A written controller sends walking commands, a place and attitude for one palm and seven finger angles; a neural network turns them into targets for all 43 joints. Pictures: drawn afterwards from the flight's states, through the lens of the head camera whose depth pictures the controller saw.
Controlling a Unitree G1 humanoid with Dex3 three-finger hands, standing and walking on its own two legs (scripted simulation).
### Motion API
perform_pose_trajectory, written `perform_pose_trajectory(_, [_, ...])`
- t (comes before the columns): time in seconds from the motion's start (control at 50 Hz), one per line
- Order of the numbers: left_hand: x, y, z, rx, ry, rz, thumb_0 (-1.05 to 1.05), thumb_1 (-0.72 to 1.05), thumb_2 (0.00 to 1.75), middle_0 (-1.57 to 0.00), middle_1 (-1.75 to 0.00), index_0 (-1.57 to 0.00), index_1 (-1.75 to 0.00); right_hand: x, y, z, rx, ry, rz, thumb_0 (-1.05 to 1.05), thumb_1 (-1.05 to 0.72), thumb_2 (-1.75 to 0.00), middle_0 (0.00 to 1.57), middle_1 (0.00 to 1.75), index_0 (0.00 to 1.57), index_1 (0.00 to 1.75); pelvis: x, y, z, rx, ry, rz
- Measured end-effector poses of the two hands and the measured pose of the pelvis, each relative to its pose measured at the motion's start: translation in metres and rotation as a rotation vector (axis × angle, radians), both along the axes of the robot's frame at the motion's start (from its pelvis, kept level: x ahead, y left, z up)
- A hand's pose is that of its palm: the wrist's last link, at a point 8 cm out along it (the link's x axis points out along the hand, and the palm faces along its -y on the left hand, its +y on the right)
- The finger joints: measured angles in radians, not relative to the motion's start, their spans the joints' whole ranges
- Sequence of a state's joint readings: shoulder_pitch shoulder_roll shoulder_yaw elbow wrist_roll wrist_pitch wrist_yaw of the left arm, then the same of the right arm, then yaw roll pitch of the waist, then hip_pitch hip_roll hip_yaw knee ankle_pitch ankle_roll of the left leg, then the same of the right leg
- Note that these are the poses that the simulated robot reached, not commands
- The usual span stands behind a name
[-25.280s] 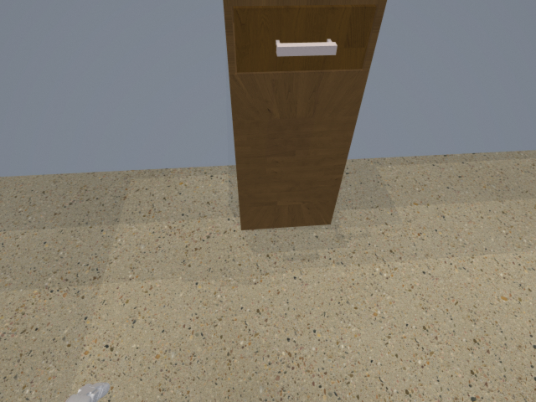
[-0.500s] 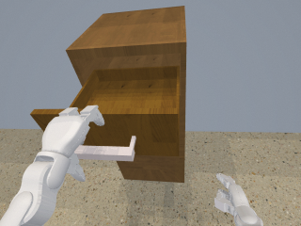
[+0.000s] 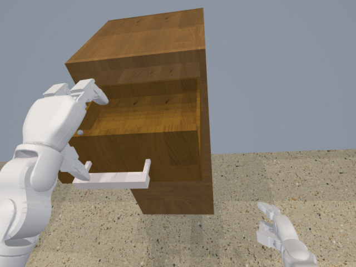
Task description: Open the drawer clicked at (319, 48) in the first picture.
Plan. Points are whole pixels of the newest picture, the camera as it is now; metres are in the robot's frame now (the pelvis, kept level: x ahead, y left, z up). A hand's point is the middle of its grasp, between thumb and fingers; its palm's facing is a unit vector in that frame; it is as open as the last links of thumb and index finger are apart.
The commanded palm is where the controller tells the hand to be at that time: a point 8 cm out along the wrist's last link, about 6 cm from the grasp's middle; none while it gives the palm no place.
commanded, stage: lift the hand off the handle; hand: left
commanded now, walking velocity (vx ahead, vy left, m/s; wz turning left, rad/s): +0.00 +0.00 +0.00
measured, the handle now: (114, 172) +0.28 +0.20 +0.10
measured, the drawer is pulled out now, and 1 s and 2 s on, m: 0.30 0.30 0.30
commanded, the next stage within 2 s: draw the hand back to the body in 0.04 s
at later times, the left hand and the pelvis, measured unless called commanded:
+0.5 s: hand (56, 141) +0.24 +0.24 +0.24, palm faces +0.27 -0.04 -0.96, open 13.8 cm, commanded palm +0.19 +0.24 +0.30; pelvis +0.01 +0.00 +0.00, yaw +1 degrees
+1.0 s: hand (31, 126) +0.22 +0.23 +0.30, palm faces +0.50 -0.81 -0.31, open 13.1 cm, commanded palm +0.17 +0.27 +0.29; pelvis +0.02 +0.01 +0.00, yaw +1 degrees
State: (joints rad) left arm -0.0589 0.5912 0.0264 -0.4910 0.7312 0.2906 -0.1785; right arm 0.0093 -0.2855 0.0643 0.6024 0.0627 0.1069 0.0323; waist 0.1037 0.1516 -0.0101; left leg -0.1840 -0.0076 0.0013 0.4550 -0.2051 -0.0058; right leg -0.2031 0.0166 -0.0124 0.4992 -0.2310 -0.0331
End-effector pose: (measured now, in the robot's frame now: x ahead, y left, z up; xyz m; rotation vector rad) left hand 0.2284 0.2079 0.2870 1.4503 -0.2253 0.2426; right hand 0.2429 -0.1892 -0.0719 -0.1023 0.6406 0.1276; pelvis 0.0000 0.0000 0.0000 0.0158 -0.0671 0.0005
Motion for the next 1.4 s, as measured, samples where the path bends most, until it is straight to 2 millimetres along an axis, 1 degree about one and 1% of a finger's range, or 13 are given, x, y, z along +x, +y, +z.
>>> perform_pose_trajectory(0.22, [0.004,0.014,0.0,0.011,0.019,0.053,0.0,-0.5,0.3,-0.32,-1.2,-0.32,-1.2,-0.005,-0.009,-0.012,-0.017,0.028,-0.019,0.01,-0.9,-0.9,0.2,0.3,0.2,0.3,0.002,-0.002,-0.002,-0.001,0.01,0.007])
perform_pose_trajectory(0.4, [-0.008,0.018,-0.002,0.043,0.043,0.039,0.0,-0.5,0.3,-0.32,-1.2,-0.32,-1.2,0.005,0.001,-0.008,0.0,0.0,-0.007,0.01,-0.9,-0.9,0.2,0.3,0.2,0.3,0.008,0.002,-0.003,-0.002,0.018,0.004])
perform_pose_trajectory(0.5, [-0.02,0.032,0.0,0.044,0.037,0.08,0.0,-0.5,0.3,-0.32,-1.2,-0.32,-1.2,0.012,0.009,-0.005,-0.004,-0.014,0.013,0.01,-0.9,-0.9,0.2,0.3,0.2,0.3,0.01,0.005,-0.004,-0.006,0.02,0.013])
perform_pose_trajectory(0.62, [-0.025,0.048,-0.009,0.01,0.067,0.12,0.0,-0.5,0.3,-0.32,-1.2,-0.32,-1.2,0.018,0.017,-0.001,-0.024,-0.024,0.033,0.01,-0.9,-0.9,0.2,0.3,0.2,0.3,0.009,0.008,-0.004,-0.01,0.024,0.025])
perform_pose_trajectory(0.76, [-0.029,0.04,-0.012,0.044,0.076,0.05,0.0,-0.5,0.3,-0.32,-1.2,-0.32,-1.2,0.02,0.025,0.003,-0.037,-0.037,0.039,0.01,-0.9,-0.9,0.2,0.3,0.2,0.3,0.011,0.014,-0.003,-0.015,0.024,0.025])
perform_pose_trajectory(0.84, [-0.04,0.031,0.0,-0.433,-0.135,-0.276,0.0,-0.48,0.31,-0.32,-1.19,-0.32,-1.19,0.012,0.03,0.01,-0.033,-0.1,0.002,0.01,-0.9,-0.9,0.2,0.3,0.2,0.3,0.013,0.015,-0.002,-0.023,0.008,0.022])
perform_pose_trajectory(0.92, [-0.052,0.041,0.011,-0.661,-0.387,-0.399,0.0,-0.41,0.34,-0.32,-1.15,-0.32,-1.15,-0.009,0.025,0.009,-0.065,-0.072,-0.041,0.01,-0.9,-0.9,0.2,0.3,0.2,0.3,0.018,0.01,0.0,-0.027,0.001,0.016])
perform_pose_trajectory(1.0, [-0.053,0.062,0.014,-0.772,-0.569,-0.38,0.0,-0.32,0.38,-0.31,-1.08,-0.31,-1.08,-0.029,0.011,0.0,-0.114,0.001,-0.071,0.01,-0.9,-0.9,0.2,0.3,0.2,0.3,0.025,0.01,0.002,-0.031,-0.007,0.015])
perform_pose_trajectory(1.06, [-0.045,0.07,0.005,-0.833,-0.591,-0.342,0.0,-0.23,0.42,-0.29,-1.03,-0.29,-1.03,-0.041,-0.001,-0.008,-0.144,0.05,-0.094,0.01,-0.9,-0.9,0.2,0.3,0.2,0.3,0.029,0.011,0.003,-0.03,-0.008,0.013])
perform_pose_trajectory(1.12, [-0.037,0.066,-0.003,-0.861,-0.548,-0.336,0.0,-0.14,0.46,-0.28,-0.96,-0.28,-0.96,-0.046,-0.012,-0.011,-0.165,0.073,-0.118,0.01,-0.9,-0.9,0.2,0.3,0.2,0.3,0.033,0.013,0.003,-0.029,-0.004,0.007])
perform_pose_trajectory(1.24, [-0.036,0.052,0.001,-0.78,-0.465,-0.387,0.0,0.06,0.55,-0.27,-0.83,-0.27,-0.83,-0.038,-0.023,-0.008,-0.167,0.043,-0.169,0.01,-0.9,-0.9,0.2,0.3,0.2,0.3,0.042,0.015,0.003,-0.03,0.006,-0.004])
perform_pose_trajectory(1.34, [-0.042,0.062,0.015,-0.693,-0.498,-0.354,0.0,0.23,0.62,-0.26,-0.72,-0.26,-0.72,-0.022,-0.019,-0.004,-0.139,0.011,-0.176,0.01,-0.9,-0.9,0.2,0.3,0.2,0.3,0.044,0.014,0.003,-0.032,0.009,-0.002])
perform_pose_trajectory(1.4, [-0.044,0.072,0.016,-0.7,-0.52,-0.301,0.0,0.34,0.67,-0.25,-0.66,-0.25,-0.66,-0.013,-0.014,-0.003,-0.12,-0.002,-0.164,0.01,-0.9,-0.9,0.2,0.3,0.2,0.3,0.043,0.013,0.004,-0.031,0.01,0.002])
